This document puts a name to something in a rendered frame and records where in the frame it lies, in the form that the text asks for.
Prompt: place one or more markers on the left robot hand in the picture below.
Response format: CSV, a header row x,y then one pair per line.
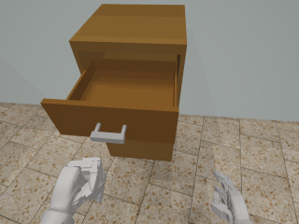
x,y
87,176

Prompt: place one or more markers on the cabinet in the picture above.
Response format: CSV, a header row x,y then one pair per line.
x,y
135,32

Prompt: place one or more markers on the right robot hand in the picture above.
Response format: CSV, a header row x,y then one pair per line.
x,y
232,205

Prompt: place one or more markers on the drawer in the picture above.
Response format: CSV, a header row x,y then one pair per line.
x,y
141,94

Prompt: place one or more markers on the left robot forearm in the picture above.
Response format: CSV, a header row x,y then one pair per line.
x,y
55,216

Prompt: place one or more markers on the handle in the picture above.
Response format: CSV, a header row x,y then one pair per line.
x,y
104,137

